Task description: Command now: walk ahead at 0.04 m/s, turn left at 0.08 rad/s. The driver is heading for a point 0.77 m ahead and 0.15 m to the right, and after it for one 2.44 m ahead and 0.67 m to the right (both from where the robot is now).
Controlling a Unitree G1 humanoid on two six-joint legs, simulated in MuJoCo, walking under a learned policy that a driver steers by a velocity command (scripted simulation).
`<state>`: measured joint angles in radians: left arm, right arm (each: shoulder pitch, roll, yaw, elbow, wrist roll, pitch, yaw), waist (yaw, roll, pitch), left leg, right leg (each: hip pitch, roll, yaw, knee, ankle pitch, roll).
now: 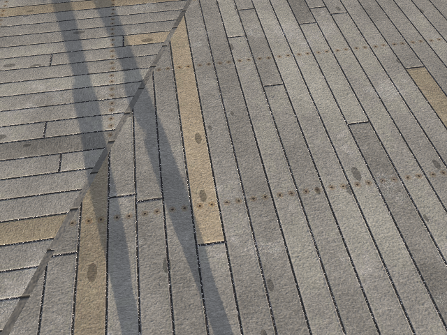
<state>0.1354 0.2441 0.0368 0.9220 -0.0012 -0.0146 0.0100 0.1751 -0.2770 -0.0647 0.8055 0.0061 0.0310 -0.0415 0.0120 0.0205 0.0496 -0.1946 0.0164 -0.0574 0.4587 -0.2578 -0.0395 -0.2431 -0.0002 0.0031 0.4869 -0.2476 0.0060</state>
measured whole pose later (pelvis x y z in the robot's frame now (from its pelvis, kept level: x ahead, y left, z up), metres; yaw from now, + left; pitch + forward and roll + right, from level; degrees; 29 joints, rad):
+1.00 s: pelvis +0.39 +0.03 +0.01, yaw -4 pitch +0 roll +2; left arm 0.21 0.31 0.06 0.86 -0.03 -0.05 0.01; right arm 0.27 -0.26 -0.06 0.87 -0.01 -0.12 0.03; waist -0.03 -0.05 0.04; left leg -0.14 -0.07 0.13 0.29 -0.15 0.06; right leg -0.63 -0.12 0.08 1.08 -0.23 -0.02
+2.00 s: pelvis +0.73 -0.04 +0.00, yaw -31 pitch +2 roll -1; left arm 0.16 0.30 0.06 0.67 0.00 0.05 0.03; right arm 0.18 -0.25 -0.04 0.74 -0.01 -0.01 -0.01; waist -0.02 -0.03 0.03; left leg -0.30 0.02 -0.03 0.49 -0.21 -0.01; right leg -0.39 0.04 0.09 0.87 -0.49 0.08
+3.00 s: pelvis +0.72 -0.07 +0.00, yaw -31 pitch -2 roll +0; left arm 0.26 0.21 0.03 0.95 0.00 -0.01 0.03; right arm 0.20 -0.23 -0.05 1.06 0.00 0.01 -0.05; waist -0.01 0.00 0.04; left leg -0.22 0.03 -0.05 0.50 -0.25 -0.05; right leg -0.16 0.02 0.04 0.51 -0.32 0.00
